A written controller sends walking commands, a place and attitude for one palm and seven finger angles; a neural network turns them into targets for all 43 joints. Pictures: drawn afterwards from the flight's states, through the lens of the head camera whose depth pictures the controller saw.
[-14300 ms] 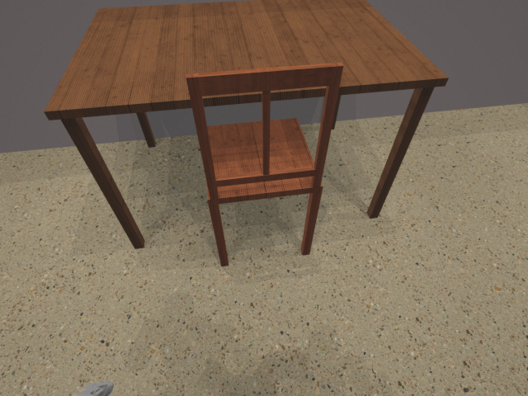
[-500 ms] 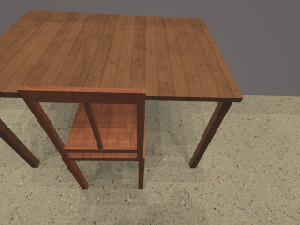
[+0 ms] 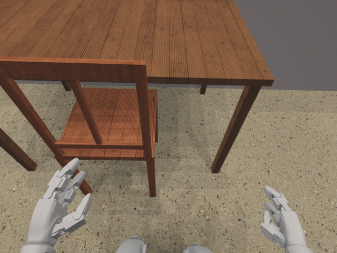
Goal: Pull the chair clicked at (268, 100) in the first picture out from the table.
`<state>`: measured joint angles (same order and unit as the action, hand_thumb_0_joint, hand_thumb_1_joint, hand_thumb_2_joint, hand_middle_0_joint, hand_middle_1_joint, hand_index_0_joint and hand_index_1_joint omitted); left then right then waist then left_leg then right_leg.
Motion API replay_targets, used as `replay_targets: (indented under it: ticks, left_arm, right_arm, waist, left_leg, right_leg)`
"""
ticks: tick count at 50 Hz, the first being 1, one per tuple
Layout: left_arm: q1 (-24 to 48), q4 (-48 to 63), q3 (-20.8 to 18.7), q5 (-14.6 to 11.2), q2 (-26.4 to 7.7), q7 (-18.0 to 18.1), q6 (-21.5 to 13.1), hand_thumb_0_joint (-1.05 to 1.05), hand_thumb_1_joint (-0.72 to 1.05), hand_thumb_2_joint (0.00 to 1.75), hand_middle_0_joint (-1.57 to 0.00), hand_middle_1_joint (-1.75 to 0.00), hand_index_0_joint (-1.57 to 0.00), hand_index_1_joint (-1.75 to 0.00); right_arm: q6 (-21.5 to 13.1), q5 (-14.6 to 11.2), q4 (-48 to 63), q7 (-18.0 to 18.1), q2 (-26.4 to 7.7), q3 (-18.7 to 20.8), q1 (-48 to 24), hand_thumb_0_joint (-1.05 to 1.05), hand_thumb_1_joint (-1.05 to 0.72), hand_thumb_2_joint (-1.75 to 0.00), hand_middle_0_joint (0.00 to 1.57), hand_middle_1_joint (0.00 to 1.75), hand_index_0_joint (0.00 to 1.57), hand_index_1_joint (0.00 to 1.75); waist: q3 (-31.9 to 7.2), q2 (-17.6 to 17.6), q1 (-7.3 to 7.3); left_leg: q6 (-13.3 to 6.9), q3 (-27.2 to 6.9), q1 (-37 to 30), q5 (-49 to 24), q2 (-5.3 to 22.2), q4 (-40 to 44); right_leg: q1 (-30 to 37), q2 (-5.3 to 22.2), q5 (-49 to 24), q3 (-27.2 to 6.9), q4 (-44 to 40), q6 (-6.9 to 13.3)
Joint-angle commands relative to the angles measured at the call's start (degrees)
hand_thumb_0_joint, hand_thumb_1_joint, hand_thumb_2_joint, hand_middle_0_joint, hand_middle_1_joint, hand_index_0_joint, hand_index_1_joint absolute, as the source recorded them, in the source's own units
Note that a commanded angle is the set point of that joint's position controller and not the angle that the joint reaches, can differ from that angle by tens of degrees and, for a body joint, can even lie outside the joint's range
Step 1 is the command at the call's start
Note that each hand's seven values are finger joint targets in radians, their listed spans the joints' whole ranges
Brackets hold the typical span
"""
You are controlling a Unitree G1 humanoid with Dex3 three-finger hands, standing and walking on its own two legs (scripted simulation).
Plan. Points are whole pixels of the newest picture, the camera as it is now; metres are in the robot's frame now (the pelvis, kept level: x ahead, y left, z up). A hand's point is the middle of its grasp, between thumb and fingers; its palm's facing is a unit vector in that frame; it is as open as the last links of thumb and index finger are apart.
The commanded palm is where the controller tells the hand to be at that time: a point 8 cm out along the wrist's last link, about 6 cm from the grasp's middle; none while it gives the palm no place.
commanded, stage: raise the hand toward the chair's back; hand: left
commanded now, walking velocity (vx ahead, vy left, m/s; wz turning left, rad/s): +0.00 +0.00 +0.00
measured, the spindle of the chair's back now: (88, 116) +0.49 +0.28 -0.01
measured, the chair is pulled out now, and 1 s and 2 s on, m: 0.00 0.00 0.00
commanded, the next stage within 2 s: aim the fingers beside a spindle in 1.70 s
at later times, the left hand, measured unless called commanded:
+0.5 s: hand (65, 204) +0.21 +0.23 +0.04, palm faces +0.15 -0.99 -0.06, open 13.4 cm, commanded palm +0.18 +0.27 +0.04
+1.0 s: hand (57, 199) +0.22 +0.25 +0.04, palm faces +0.07 -1.00 -0.05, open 16.7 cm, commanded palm +0.20 +0.30 +0.05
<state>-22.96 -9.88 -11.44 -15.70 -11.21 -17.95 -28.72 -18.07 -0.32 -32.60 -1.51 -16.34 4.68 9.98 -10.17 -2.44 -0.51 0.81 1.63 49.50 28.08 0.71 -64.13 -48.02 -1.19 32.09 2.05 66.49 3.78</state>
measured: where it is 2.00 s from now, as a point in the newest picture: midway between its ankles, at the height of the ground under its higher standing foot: outside the picture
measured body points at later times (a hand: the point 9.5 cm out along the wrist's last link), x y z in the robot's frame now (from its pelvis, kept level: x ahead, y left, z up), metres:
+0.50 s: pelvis -0.01 +0.00 -0.02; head +0.07 -0.01 +0.43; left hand +0.20 +0.28 +0.04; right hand +0.14 -0.24 -0.12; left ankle +0.03 +0.13 -0.65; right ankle +0.01 -0.08 -0.65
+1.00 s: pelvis -0.01 +0.04 -0.01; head +0.07 +0.05 +0.44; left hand +0.21 +0.30 +0.05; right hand +0.21 -0.17 -0.08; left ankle +0.03 +0.13 -0.65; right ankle +0.01 -0.08 -0.65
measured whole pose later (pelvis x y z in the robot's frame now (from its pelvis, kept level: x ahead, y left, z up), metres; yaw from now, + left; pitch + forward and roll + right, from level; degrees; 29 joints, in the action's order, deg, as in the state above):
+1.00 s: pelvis -0.01 +0.04 -0.01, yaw +1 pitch +16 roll -3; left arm -19.5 2.2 -10.2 -15.6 -14.4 -12.8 -18.8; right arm -15.7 0.0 -32.3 3.7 -12.2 -1.8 9.8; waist -8.2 1.9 1.8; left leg -2.2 -1.0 56.0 29.2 0.2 -68.8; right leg -50.9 -0.9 31.0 4.6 65.7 0.6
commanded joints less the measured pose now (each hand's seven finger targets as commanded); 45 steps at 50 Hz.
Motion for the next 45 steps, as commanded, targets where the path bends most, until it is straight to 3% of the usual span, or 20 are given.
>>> replay_targets:
  ticks: [1, 4, 5, 7, 10, 11, 13, 15, 17, 20, 22, 25, 27, 31, 35, 37, 40, 43, 45]
  left_arm:
    - [1.4, 18.6, -9.6, -3.2, -11.1, 0.5, -0.7, 0.0, 0.41, 0.69, -0.15, -0.22, -0.15, -0.22]
    - [9.8, 31.5, -8.7, -3.5, -12.2, 2.9, -6.5, 0.0, 0.34, 0.66, -0.14, -0.21, -0.14, -0.21]
    - [13.4, 35.5, -6.1, -3.2, -12.0, 2.8, -8.3, 0.0, 0.32, 0.65, -0.14, -0.21, -0.14, -0.21]
    - [10.8, 31.4, -2.8, -2.7, -10.0, 1.1, -9.7, 0.0, 0.27, 0.63, -0.14, -0.2, -0.14, -0.2]
    - [9.0, 21.8, -0.4, -2.6, -8.7, -3.3, -5.8, 0.0, 0.2, 0.6, -0.13, -0.19, -0.13, -0.19]
    - [7.7, 18.1, -1.1, -3.2, -8.7, -4.5, -3.0, 0.0, 0.18, 0.59, -0.13, -0.19, -0.13, -0.19]
    - [4.6, 15.0, -5.2, -4.4, -11.6, -5.7, 3.8, 0.0, 0.13, 0.57, -0.12, -0.18, -0.12, -0.18]
    - [0.7, 14.5, -10.8, -5.3, -14.3, -4.6, 10.1, 0.0, 0.08, 0.55, -0.12, -0.17, -0.12, -0.17]
    - [0.3, 19.8, -14.1, -6.3, -14.8, -1.8, 12.8, 0.0, 0.04, 0.53, -0.11, -0.16, -0.11, -0.16]
    - [1.5, 21.7, -15.3, -5.9, -13.3, 3.3, 10.6, 0.0, -0.03, 0.5, -0.11, -0.15, -0.11, -0.15]
    - [3.2, 22.2, -11.8, -4.7, -10.7, 4.9, 6.7, 0.0, -0.08, 0.48, -0.1, -0.15, -0.1, -0.15]
    - [5.0, 20.6, -4.8, -2.4, -7.5, 4.6, 1.9, 0.0, -0.15, 0.45, -0.1, -0.14, -0.1, -0.14]
    - [3.8, 18.8, -2.8, -2.1, -7.3, 3.4, 0.6, 0.0, -0.2, 0.43, -0.09, -0.13, -0.09, -0.13]
    - [2.7, 22.3, -3.8, -2.2, -9.7, 2.7, 1.9, 0.0, -0.29, 0.39, -0.08, -0.11, -0.08, -0.11]
    - [3.0, 28.8, -8.6, -1.9, -13.2, 6.5, 2.3, 0.0, -0.38, 0.35, -0.07, -0.1, -0.07, -0.1]
    - [2.4, 29.7, -7.0, -1.6, -11.0, 8.2, 1.9, 0.0, -0.43, 0.33, -0.07, -0.09, -0.07, -0.09]
    - [2.4, 27.7, -3.8, -0.6, -8.3, 8.8, 2.1, 0.0, -0.5, 0.3, -0.06, -0.08, -0.06, -0.08]
    - [3.0, 23.1, -0.7, 0.0, -7.0, 6.8, 4.4, 0.0, -0.5, 0.3, -0.06, -0.08, -0.06, -0.08]
    - [4.5, 21.8, -0.7, 0.2, -7.8, 5.3, 5.9, 0.0, -0.5, 0.3, -0.06, -0.08, -0.06, -0.08]
  right_arm:
    - [-2.1, -0.4, 10.7, 1.9, -4.5, 1.3, -2.3, 0.0, -0.9, -0.9, 0.2, 0.3, 0.2, 0.3]
    - [-2.9, 0.2, 8.1, 3.6, -4.2, 0.8, 0.1, 0.0, -0.9, -0.9, 0.2, 0.3, 0.2, 0.3]
    - [-3.5, 0.5, 7.3, 4.1, -4.6, 0.6, 0.9, 0.0, -0.9, -0.9, 0.2, 0.3, 0.2, 0.3]
    - [-4.4, 0.5, 4.5, 5.0, -5.1, 0.5, 1.4, 0.0, -0.9, -0.9, 0.2, 0.3, 0.2, 0.3]
    - [-4.9, -0.6, 3.0, 6.4, -5.2, -0.4, 1.3, 0.0, -0.9, -0.9, 0.2, 0.3, 0.2, 0.3]
    - [-4.7, -1.2, 2.7, 6.7, -5.2, -0.6, 1.0, 0.0, -0.9, -0.9, 0.2, 0.3, 0.2, 0.3]
    - [-3.9, -2.1, 3.8, 7.3, -5.2, -0.6, -0.4, 0.0, -0.9, -0.9, 0.2, 0.3, 0.2, 0.3]
    - [-2.8, -2.4, 5.3, 7.5, -4.5, -0.5, -2.3, 0.0, -0.9, -0.9, 0.2, 0.3, 0.2, 0.3]
    - [-2.2, -2.1, 6.6, 7.5, -3.1, -0.4, -2.6, 0.0, -0.9, -0.9, 0.2, 0.3, 0.2, 0.3]
    - [-2.1, -1.3, 5.3, 7.2, -1.8, -0.4, -2.7, 0.0, -0.9, -0.9, 0.2, 0.3, 0.2, 0.3]
    - [-2.5, -0.7, 4.4, 6.6, -2.1, -0.3, -1.9, 0.0, -0.9, -0.9, 0.2, 0.3, 0.2, 0.3]
    - [-3.3, -0.3, 3.9, 6.1, -3.4, -0.5, -1.3, 0.0, -0.9, -0.9, 0.2, 0.3, 0.2, 0.3]
    - [-3.9, -0.5, 3.9, 6.0, -4.4, -0.4, -0.5, 0.0, -0.9, -0.9, 0.2, 0.3, 0.2, 0.3]
    - [-4.0, -0.9, 5.5, 6.6, -5.3, -0.2, -0.3, 0.0, -0.9, -0.9, 0.2, 0.3, 0.2, 0.3]
    - [-3.1, -0.2, 5.9, 6.6, -4.9, -0.2, -0.2, 0.0, -0.9, -0.9, 0.2, 0.3, 0.2, 0.3]
    - [-2.6, 0.1, 6.0, 6.1, -4.4, -0.5, -0.4, 0.0, -0.9, -0.9, 0.2, 0.3, 0.2, 0.3]
    - [-1.6, 0.3, 5.9, 5.6, -4.6, -0.8, -0.2, 0.0, -0.9, -0.9, 0.2, 0.3, 0.2, 0.3]
    - [-0.9, -0.1, 6.3, 5.5, -5.1, -1.3, -0.1, 0.0, -0.9, -0.9, 0.2, 0.3, 0.2, 0.3]
    - [-0.6, -0.4, 6.9, 5.9, -5.6, -1.6, 0.2, 0.0, -0.9, -0.9, 0.2, 0.3, 0.2, 0.3]
  waist:
    - [-6.7, 0.2, 2.15]
    - [-10.1, 8.3, 0.46]
    - [-11.1, 8.2, -1.12]
    - [-10.4, 6.1, -2.5]
    - [-7.9, 2.4, -3.46]
    - [-7.1, 0.7, -3.08]
    - [-10.0, -1.0, -0.3]
    - [-15.1, -1.1, 3.57]
    - [-18.6, -1.0, 5.01]
    - [-16.0, -2.8, 4.83]
    - [-11.8, -2.3, 2.88]
    - [-6.8, -0.8, 0.48]
    - [-6.4, 0.0, 0.18]
    - [-11.1, 4.0, 1.42]
    - [-16.7, 8.4, 3.14]
    - [-16.0, 10.5, 2.88]
    - [-12.6, 10.1, 1.28]
    - [-7.9, 7.1, -0.26]
    - [-7.3, 5.6, -0.51]
  left_leg:
    - [-1.9, -1.3, 4.9, -4.5, -2.5, -0.5]
    - [-2.4, -3.0, 0.6, -9.0, -1.3, -3.3]
    - [-3.0, -3.4, -0.7, -10.1, -1.1, -3.9]
    - [-3.3, -4.2, -0.4, -10.8, -0.6, -5.3]
    - [-3.5, -4.6, 4.4, -6.9, -0.3, -6.0]
    - [-3.2, -4.5, 6.3, -4.8, -0.3, -5.8]
    - [-2.9, -4.5, 7.2, -3.2, -0.5, -4.5]
    - [-2.6, -4.4, 6.2, -5.0, -1.1, -3.5]
    - [-1.9, -4.5, 4.4, -7.5, -1.3, -2.6]
    - [-1.3, -4.7, 4.3, -9.7, -0.9, -1.5]
    - [-1.2, -4.7, 3.8, -9.9, -0.6, -1.0]
    - [-1.9, -4.8, 2.8, -8.6, -0.6, 0.1]
    - [-2.1, -5.0, 1.7, -7.1, -0.5, 1.2]
    - [-2.4, -5.4, -2.9, -6.6, -0.4, 3.9]
    - [-1.9, -6.1, -8.7, -12.4, -0.2, 5.7]
    - [-1.3, -6.9, -11.3, -14.6, 0.1, 6.4]
    - [-0.8, -8.2, -11.5, -15.1, 0.8, 7.0]
    - [-0.7, -8.8, -8.7, -8.4, 0.9, 8.3]
    - [-1.0, -8.8, -7.7, -6.6, 0.8, 8.6]
  right_leg:
    - [6.8, 3.8, -5.8, -13.6, -13.7, -4.7]
    - [3.7, 2.1, -12.5, -10.6, -10.5, -3.6]
    - [1.2, 1.0, -13.2, -8.7, -9.1, -3.3]
    - [-0.6, 0.9, -15.0, -8.1, -8.4, -3.4]
    - [-1.6, 1.0, -9.4, -9.1, -9.9, -4.1]
    - [-0.5, 1.7, -6.5, -10.0, -11.3, -4.6]
    - [3.8, 3.1, -1.9, -11.9, -13.6, -5.1]
    - [10.1, 4.4, -2.9, -13.6, -14.3, -5.5]
    - [13.6, 5.6, -8.3, -14.0, -14.1, -6.3]
    - [13.3, 4.4, -15.2, -11.6, -12.5, -6.4]
    - [8.7, 3.3, -16.5, -9.4, -11.1, -5.8]
    - [1.5, 1.3, -11.2, -5.5, -9.8, -4.3]
    - [-0.7, 0.6, -7.1, -4.1, -9.8, -3.5]
    - [-0.6, 0.0, -5.7, -1.6, -9.3, -2.7]
    - [1.6, -0.7, -11.3, 0.8, -7.2, -2.2]
    - [0.2, -0.8, -12.4, 1.7, -6.5, -2.1]
    - [-2.4, -1.1, -11.7, 2.5, -6.5, -2.1]
    - [-3.4, -1.2, -8.7, 2.7, -8.0, -2.4]
    - [-2.7, -1.4, -7.9, 2.4, -8.7, -2.3]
